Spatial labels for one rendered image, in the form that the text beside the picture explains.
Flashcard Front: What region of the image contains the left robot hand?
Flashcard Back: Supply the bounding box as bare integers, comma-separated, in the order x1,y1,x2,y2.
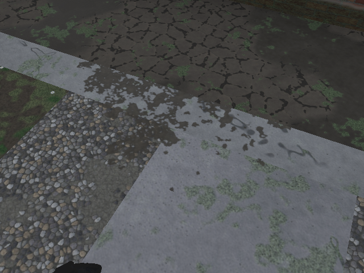
53,261,102,273

